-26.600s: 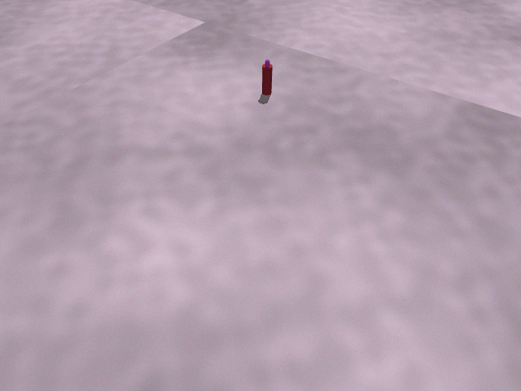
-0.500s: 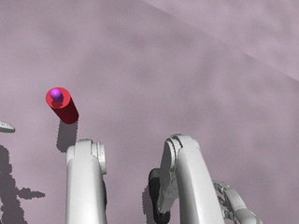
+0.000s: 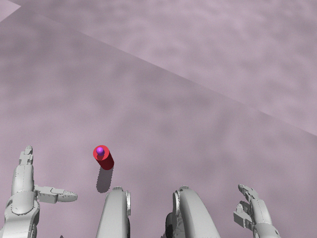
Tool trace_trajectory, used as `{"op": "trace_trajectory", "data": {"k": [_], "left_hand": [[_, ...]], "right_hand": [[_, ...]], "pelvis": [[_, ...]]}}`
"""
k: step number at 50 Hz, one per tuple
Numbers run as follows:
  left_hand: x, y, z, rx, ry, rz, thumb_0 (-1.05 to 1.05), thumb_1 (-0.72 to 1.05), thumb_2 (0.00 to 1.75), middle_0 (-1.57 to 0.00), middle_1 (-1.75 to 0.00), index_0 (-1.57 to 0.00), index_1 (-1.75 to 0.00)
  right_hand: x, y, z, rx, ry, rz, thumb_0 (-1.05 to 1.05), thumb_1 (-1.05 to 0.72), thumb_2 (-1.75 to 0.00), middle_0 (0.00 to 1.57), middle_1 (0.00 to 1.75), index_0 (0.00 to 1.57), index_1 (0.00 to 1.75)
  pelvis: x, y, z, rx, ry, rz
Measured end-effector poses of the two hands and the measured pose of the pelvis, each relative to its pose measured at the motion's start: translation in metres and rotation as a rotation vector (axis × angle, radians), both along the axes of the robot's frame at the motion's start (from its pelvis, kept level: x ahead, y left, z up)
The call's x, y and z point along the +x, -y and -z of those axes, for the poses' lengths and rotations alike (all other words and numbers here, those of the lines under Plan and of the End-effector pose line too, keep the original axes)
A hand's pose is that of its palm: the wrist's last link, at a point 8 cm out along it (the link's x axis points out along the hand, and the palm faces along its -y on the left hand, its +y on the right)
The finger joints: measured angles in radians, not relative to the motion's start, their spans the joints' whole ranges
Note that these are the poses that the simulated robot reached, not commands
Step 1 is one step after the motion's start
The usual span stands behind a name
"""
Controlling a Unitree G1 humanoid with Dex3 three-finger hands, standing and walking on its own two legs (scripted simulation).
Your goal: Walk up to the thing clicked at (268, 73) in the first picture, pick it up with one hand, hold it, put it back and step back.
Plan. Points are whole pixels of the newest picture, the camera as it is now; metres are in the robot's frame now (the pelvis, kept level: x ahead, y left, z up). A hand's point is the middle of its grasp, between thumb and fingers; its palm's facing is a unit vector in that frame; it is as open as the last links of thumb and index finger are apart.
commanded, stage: home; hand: left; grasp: from the side
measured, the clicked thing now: (103, 157) +0.44 +0.21 -0.47
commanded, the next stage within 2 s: none
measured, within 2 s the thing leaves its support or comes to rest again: neither
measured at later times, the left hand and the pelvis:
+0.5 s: hand (47, 202) +0.21 +0.20 +0.07, palm faces +0.13 -0.95 -0.29, open 17.3 cm; pelvis +0.04 +0.01 +0.13, yaw +2 degrees
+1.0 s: hand (56, 202) +0.21 +0.19 +0.08, palm faces +0.13 -0.95 -0.28, open 17.4 cm; pelvis +0.05 +0.00 +0.13, yaw +2 degrees
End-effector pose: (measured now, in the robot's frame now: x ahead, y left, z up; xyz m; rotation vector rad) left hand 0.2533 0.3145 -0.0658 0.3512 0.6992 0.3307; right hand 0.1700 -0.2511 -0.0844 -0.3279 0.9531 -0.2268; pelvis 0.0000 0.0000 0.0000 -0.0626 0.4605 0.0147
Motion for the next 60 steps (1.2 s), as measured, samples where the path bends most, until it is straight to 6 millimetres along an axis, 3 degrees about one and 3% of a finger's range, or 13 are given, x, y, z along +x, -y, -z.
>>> {"op": "trace_trajectory", "data": {"k": [6, 12, 18, 25, 37, 60], "left_hand": [[-0.014, 0.014, -0.048, -0.036, -0.041, -0.016, 0.0, -0.47, 0.09, -0.07, -0.07, -0.07, -0.07], [-0.031, 0.038, -0.09, -0.091, -0.067, -0.001, 0.0, -0.49, 0.08, -0.07, -0.07, -0.06, -0.06], [-0.047, 0.055, -0.132, -0.12, -0.044, 0.021, 0.0, -0.49, 0.08, -0.07, -0.06, -0.06, -0.06], [-0.062, 0.069, -0.168, -0.136, 0.001, 0.047, 0.0, -0.51, 0.07, -0.06, -0.06, -0.06, -0.06], [-0.074, 0.073, -0.167, -0.152, -0.031, 0.026, -0.01, -0.53, 0.06, -0.06, -0.06, -0.06, -0.05], [-0.063, 0.087, -0.171, -0.154, -0.027, 0.038, -0.01, -0.53, 0.06, -0.06, -0.06, -0.06, -0.06]], "right_hand": [[0.012, -0.005, -0.058, 0.0, 0.095, -0.001, 0.01, -0.9, -0.9, 0.2, 0.3, 0.2, 0.3], [0.01, -0.014, -0.099, 0.02, 0.138, 0.015, 0.01, -0.9, -0.9, 0.2, 0.3, 0.2, 0.3], [0.008, -0.025, -0.127, 0.043, 0.182, 0.031, 0.01, -0.89, -0.9, 0.2, 0.3, 0.21, 0.3], [0.02, -0.035, -0.145, 0.069, 0.259, 0.02, 0.01, -0.89, -0.9, 0.2, 0.3, 0.21, 0.3], [0.042, -0.033, -0.158, 0.053, 0.31, -0.047, 0.01, -0.89, -0.9, 0.2, 0.3, 0.21, 0.3], [0.033, -0.016, -0.149, 0.058, 0.264, -0.02, 0.02, -0.9, -0.9, 0.2, 0.3, 0.2, 0.3]], "pelvis": [[0.015, -0.004, -0.047, 0.0, 0.085, -0.012], [0.028, -0.008, -0.085, 0.007, 0.173, -0.019], [0.038, -0.012, -0.112, 0.014, 0.249, -0.023], [0.044, -0.013, -0.126, 0.021, 0.303, -0.026], [0.045, -0.006, -0.13, 0.031, 0.324, -0.036], [0.053, 0.005, -0.133, 0.04, 0.326, -0.034]]}}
